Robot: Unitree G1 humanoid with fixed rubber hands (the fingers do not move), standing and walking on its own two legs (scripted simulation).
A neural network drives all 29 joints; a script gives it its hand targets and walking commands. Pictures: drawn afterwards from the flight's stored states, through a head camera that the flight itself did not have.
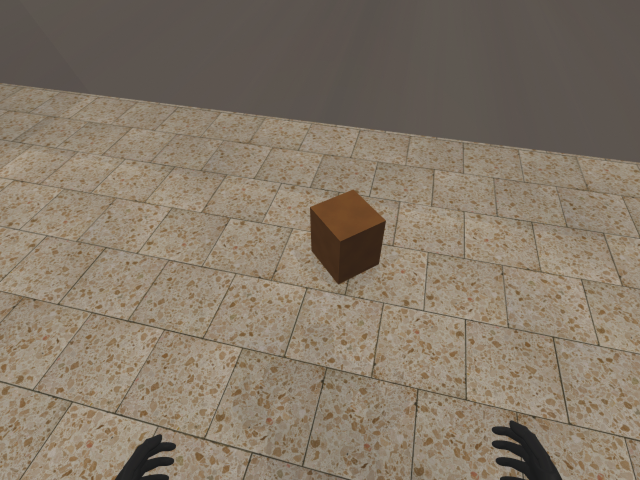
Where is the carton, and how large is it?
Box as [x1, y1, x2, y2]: [310, 190, 385, 284]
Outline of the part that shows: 354,190 348,191 310,207 311,250 338,284 377,264 379,259 385,220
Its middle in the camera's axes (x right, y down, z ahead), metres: +0.10 -0.01 +1.52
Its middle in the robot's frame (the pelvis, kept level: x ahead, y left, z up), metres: +1.11 -0.06 -0.63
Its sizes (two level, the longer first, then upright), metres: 0.210 0.200 0.250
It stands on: the floor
